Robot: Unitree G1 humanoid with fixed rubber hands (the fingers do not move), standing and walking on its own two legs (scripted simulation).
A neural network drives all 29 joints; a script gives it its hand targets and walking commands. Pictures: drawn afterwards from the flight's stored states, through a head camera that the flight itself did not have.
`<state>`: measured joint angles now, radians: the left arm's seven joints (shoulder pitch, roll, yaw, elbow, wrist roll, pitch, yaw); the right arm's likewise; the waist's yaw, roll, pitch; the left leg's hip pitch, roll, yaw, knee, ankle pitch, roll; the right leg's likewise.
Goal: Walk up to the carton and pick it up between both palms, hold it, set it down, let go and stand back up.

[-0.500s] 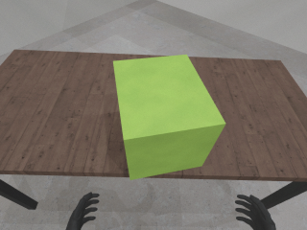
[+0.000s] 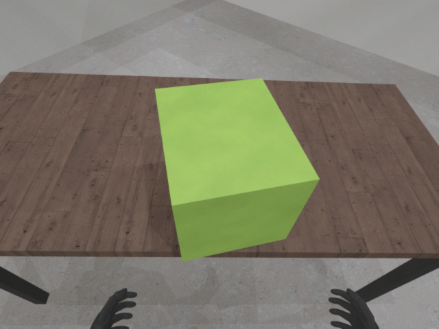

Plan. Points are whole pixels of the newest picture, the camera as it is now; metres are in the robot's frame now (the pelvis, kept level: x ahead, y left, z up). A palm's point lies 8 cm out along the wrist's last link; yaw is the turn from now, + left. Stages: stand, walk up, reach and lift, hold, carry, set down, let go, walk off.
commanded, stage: stand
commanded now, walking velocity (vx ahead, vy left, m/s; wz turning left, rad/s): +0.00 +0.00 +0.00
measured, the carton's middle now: (223, 167) +0.46 +0.05 +0.01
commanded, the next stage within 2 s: none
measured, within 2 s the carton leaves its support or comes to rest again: neither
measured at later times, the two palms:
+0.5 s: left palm out of the picture +0.08 +0.29 -0.11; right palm out of the picture +0.15 -0.23 -0.08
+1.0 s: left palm out of the picture +0.07 +0.30 -0.10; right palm out of the picture +0.14 -0.22 -0.09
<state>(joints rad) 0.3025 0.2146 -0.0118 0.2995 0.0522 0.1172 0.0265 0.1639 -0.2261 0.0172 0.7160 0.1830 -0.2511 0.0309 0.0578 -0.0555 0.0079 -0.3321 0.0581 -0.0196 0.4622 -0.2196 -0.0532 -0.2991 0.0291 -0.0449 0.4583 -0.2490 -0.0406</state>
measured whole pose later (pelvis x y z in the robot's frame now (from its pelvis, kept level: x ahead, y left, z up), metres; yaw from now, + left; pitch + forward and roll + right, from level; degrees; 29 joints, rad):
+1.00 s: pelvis -0.01 +0.00 +0.00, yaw +0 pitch +3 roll -1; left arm 0.28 0.37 -0.01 0.76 0.05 -0.06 0.01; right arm 0.17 -0.22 0.02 0.73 0.08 -0.02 0.00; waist 0.06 -0.02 -0.07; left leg -0.32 0.06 -0.02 0.48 -0.22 -0.05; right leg -0.28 0.03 -0.04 0.46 -0.24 -0.04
